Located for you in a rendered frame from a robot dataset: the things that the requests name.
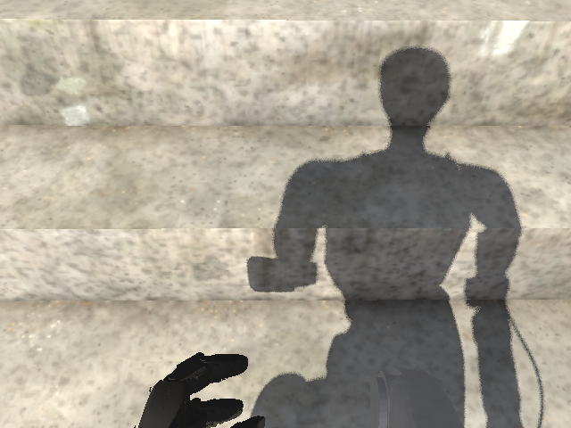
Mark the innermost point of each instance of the robot left hand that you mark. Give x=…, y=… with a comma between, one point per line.
x=169, y=404

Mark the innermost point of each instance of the robot right thigh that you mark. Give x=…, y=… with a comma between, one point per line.
x=410, y=398

